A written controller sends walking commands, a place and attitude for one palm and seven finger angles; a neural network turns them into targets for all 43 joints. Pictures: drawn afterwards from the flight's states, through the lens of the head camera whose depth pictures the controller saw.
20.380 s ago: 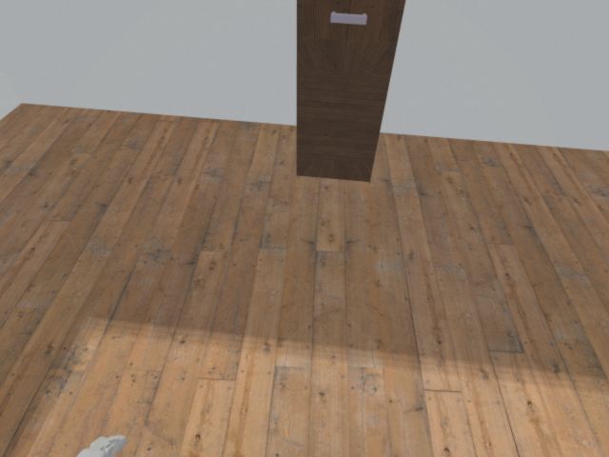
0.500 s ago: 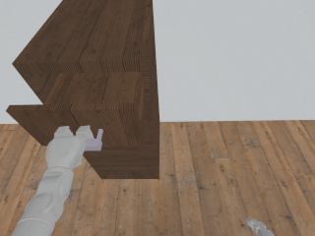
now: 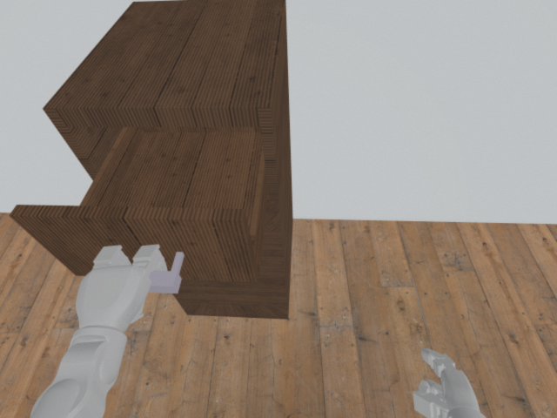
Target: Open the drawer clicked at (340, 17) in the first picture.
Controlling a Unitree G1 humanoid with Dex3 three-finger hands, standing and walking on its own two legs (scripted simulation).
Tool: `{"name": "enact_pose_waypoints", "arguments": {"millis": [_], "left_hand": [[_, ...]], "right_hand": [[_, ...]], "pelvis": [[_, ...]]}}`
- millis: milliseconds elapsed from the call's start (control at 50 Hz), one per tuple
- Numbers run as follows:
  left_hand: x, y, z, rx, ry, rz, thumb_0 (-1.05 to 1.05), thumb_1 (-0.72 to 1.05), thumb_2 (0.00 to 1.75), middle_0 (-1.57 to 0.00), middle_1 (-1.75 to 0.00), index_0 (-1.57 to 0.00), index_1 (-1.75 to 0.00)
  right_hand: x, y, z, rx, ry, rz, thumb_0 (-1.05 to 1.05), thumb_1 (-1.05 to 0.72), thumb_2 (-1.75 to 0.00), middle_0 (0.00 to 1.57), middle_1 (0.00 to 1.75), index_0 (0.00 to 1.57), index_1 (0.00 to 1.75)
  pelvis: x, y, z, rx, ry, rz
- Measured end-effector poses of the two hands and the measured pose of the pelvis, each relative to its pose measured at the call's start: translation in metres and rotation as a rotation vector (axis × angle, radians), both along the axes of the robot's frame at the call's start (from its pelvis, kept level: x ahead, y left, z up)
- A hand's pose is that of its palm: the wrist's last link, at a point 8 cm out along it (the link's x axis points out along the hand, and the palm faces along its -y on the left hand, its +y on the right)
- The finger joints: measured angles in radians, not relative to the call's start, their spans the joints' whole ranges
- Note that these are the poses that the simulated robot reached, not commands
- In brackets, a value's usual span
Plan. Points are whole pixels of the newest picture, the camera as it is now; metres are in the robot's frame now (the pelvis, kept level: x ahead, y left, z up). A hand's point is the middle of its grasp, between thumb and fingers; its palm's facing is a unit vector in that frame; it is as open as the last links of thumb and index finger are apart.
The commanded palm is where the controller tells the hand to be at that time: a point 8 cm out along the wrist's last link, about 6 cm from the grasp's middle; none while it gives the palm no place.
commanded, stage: pull the drawer open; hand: left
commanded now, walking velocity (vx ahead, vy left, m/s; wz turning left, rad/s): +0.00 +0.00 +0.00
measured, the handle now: (140, 268) +0.31 +0.25 +0.03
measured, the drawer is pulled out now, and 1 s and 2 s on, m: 0.19 0.30 0.30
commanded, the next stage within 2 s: open the thumb to release the handle in 1.18 s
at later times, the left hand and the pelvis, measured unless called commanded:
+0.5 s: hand (117, 355) +0.19 +0.24 +0.01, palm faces -0.02 -0.07 -1.00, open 5.8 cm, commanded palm +0.17 +0.25 +0.06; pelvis +0.00 +0.00 -0.01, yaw +0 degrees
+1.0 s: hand (105, 388) +0.15 +0.24 +0.01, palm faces -0.05 -0.08 -1.00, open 5.9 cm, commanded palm +0.11 +0.25 +0.06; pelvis +0.00 -0.01 -0.01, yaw -1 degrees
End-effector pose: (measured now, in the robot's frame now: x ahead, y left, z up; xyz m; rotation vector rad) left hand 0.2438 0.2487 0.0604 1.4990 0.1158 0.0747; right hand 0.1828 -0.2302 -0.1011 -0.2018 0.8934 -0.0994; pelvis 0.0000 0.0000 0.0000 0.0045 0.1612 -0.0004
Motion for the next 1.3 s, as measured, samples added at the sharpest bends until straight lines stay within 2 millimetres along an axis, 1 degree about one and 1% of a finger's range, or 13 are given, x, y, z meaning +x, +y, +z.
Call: {"name": "enact_pose_waypoints", "arguments": {"millis": [100, 280, 420, 560, 760, 860, 960, 1120, 1300], "left_hand": [[-0.011, -0.001, 0.0, -0.006, 0.002, 0.009, 0.03, 0.68, 0.81, -0.29, -1.35, -0.41, -1.35], [-0.04, -0.002, 0.0, -0.006, 0.001, 0.014, 0.03, 0.68, 0.81, -0.29, -1.35, -0.41, -1.35], [-0.061, -0.003, 0.0, -0.006, 0.0, 0.019, 0.03, 0.67, 0.82, -0.3, -1.35, -0.41, -1.35], [-0.077, -0.004, 0.0, 0.001, -0.003, 0.027, 0.03, 0.67, 0.83, -0.3, -1.35, -0.41, -1.35], [-0.087, -0.005, 0.001, 0.001, 0.005, 0.05, 0.03, 0.66, 0.82, -0.31, -1.35, -0.41, -1.35], [-0.096, -0.005, 0.002, -0.005, 0.019, 0.052, 0.04, 0.67, 0.8, -0.31, -1.35, -0.41, -1.35], [-0.108, -0.005, 0.003, -0.008, 0.032, 0.052, 0.04, 0.67, 0.77, -0.31, -1.35, -0.41, -1.35], [-0.109, -0.005, 0.003, -0.009, 0.024, 0.044, 0.03, 0.68, 0.75, -0.29, -1.35, -0.41, -1.35], [-0.11, -0.005, 0.002, 0.003, 0.017, 0.037, 0.03, 0.68, 0.76, -0.3, -1.35, -0.41, -1.35]], "right_hand": [[-0.001, -0.001, -0.001, 0.003, 0.0, 0.004, 0.01, -0.91, -0.9, 0.2, 0.3, 0.2, 0.3], [0.002, -0.003, -0.003, -0.004, 0.004, 0.024, 0.01, -0.91, -0.9, 0.2, 0.3, 0.2, 0.3], [0.009, 0.003, -0.004, 0.004, -0.014, 0.05, 0.01, -0.91, -0.9, 0.2, 0.3, 0.2, 0.3], [0.016, 0.01, -0.004, 0.016, -0.036, 0.081, 0.01, -0.91, -0.9, 0.2, 0.3, 0.2, 0.3], [0.014, 0.013, -0.006, 0.029, -0.047, 0.1, 0.01, -0.91, -0.9, 0.2, 0.3, 0.2, 0.3], [0.01, 0.007, -0.003, 0.022, -0.049, 0.093, 0.01, -0.91, -0.9, 0.2, 0.3, 0.2, 0.3], [0.009, -0.001, -0.001, 0.003, -0.049, 0.092, 0.01, -0.91, -0.9, 0.2, 0.3, 0.2, 0.3], [0.009, -0.01, -0.001, -0.01, -0.051, 0.076, 0.01, -0.91, -0.9, 0.2, 0.3, 0.2, 0.3], [0.011, -0.006, -0.008, 0.001, -0.04, 0.075, 0.01, -0.91, -0.9, 0.2, 0.3, 0.2, 0.3]], "pelvis": [[0.001, 0.0, -0.001, 0.001, 0.001, -0.005], [0.003, 0.0, -0.003, 0.002, 0.002, -0.005], [0.002, 0.0, -0.006, 0.002, 0.0, -0.001], [-0.002, -0.002, -0.009, 0.003, -0.003, 0.006], [-0.005, -0.006, -0.011, 0.006, -0.007, 0.005], [-0.004, -0.008, -0.011, 0.007, -0.007, -0.004], [-0.004, -0.009, -0.011, 0.006, -0.002, -0.01], [-0.002, -0.008, -0.015, 0.006, 0.016, -0.019], [0.002, -0.005, -0.019, 0.004, 0.032, -0.017]]}}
